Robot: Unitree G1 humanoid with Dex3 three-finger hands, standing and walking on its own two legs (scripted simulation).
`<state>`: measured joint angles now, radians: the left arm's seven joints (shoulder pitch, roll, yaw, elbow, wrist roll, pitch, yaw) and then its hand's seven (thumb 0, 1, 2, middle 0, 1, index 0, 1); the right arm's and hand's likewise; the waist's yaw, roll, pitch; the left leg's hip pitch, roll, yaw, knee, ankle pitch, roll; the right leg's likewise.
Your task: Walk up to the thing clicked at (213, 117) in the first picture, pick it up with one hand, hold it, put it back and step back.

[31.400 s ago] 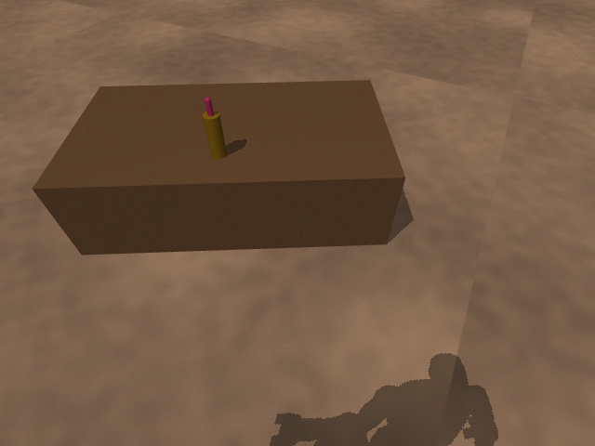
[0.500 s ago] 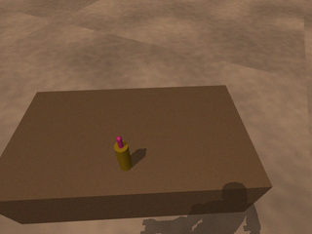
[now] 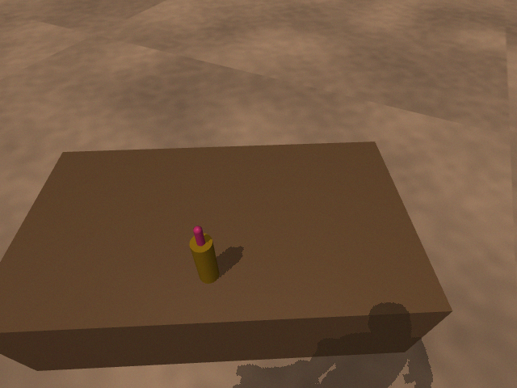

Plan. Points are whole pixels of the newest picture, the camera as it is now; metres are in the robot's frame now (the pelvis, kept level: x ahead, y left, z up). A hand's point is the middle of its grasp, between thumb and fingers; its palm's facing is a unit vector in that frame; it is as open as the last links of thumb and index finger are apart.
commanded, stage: stand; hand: left
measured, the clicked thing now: (203, 253) +0.51 +0.17 -0.27
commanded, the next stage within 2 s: step back in 0.54 s
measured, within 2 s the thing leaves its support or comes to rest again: neither
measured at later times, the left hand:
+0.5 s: hand out of the picture +0.06 +0.25 -0.16, palm faces -0.01 -0.94 -0.34, open 7.3 cm
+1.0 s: hand out of the picture +0.01 +0.27 -0.16, palm faces +0.02 -0.91 -0.42, open 7.3 cm
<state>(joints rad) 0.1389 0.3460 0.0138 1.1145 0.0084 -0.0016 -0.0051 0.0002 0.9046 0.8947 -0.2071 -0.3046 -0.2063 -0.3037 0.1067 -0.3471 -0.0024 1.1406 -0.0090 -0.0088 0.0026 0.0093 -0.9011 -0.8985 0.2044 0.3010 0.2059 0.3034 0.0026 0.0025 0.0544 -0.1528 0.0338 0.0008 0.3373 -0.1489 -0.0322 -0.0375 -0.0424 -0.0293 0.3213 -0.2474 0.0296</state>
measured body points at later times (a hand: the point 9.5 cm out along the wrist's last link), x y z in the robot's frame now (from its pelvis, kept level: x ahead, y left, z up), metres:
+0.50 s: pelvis +0.00 +0.00 +0.00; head +0.01 +0.00 +0.45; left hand +0.07 +0.30 -0.13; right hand +0.07 -0.30 -0.14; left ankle +0.02 +0.14 -0.75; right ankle -0.05 -0.13 -0.75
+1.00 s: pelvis -0.09 +0.00 -0.02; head -0.01 -0.01 +0.42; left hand +0.01 +0.32 -0.13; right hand +0.03 -0.32 -0.15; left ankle -0.13 +0.12 -0.70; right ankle -0.05 -0.14 -0.75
